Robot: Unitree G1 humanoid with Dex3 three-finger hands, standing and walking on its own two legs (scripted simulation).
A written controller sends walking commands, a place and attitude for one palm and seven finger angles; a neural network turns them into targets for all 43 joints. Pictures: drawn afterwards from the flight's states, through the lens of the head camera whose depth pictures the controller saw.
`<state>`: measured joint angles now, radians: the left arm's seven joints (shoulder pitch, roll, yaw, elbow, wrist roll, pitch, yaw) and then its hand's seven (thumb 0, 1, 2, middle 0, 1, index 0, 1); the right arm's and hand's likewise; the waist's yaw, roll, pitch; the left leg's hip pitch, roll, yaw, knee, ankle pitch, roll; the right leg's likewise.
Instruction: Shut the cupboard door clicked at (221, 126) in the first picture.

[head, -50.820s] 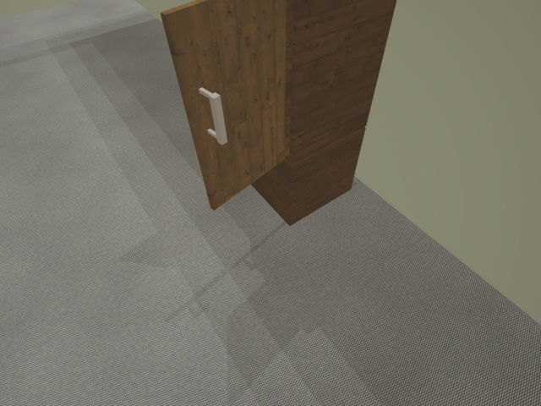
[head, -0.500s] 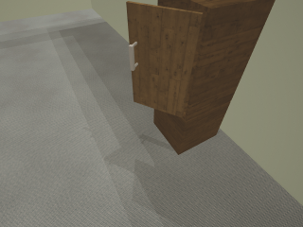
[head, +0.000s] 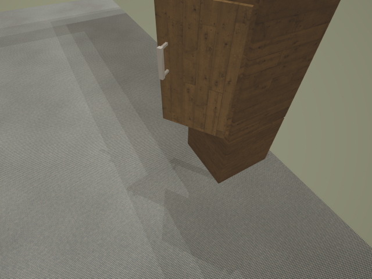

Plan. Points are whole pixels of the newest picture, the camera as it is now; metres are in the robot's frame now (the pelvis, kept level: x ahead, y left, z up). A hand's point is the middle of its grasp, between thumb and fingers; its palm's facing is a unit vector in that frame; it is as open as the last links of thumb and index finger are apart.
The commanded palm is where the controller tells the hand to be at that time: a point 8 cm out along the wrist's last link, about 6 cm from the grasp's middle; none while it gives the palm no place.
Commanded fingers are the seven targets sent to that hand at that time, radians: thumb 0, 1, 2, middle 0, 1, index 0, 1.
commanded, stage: look to check the result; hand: left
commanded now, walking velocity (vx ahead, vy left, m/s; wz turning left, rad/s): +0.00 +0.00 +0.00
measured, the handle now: (163, 61) +0.88 +0.14 +0.00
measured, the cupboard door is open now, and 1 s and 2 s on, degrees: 35 35 35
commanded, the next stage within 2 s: walk to a spot facing it in 0.30 s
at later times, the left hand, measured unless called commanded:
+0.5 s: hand out of the picture +0.03 +0.20 -0.17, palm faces +0.01 -0.97 -0.24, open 7.3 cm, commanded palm none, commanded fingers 0.00 0.90 0.90 -0.20 -0.30 -0.20 -0.30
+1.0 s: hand out of the picture +0.01 +0.24 -0.20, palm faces +0.29 -0.93 -0.24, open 7.3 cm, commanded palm none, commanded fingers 0.00 0.90 0.90 -0.20 -0.30 -0.20 -0.30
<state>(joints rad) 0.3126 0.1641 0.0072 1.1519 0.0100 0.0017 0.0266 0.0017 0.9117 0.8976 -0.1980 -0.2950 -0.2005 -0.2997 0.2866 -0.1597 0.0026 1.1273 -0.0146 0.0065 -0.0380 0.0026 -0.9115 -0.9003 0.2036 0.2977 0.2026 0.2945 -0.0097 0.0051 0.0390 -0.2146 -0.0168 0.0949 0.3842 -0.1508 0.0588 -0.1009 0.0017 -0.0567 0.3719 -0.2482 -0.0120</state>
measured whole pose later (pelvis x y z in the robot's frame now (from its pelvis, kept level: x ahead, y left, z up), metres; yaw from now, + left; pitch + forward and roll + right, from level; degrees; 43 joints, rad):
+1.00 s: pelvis +0.01 +0.02 -0.03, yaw +17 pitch +1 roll +0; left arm 0.16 0.23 0.06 0.96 0.02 0.07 0.02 0.00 0.91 0.90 -0.20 -0.30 -0.20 -0.30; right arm 0.18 -0.22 -0.05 0.93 -0.03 0.04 0.00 0.00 -0.91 -0.90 0.20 0.30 0.20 0.29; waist -0.02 -0.03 0.13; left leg -0.39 -0.01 0.06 0.68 -0.31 0.05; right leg -0.40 -0.10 -0.08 1.09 -0.55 0.04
